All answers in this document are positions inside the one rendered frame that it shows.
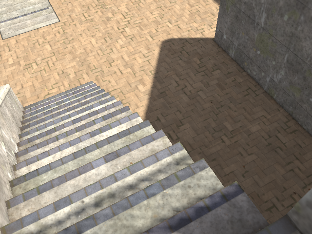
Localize stairs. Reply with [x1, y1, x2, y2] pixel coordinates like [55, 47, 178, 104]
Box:
[0, 81, 269, 234]

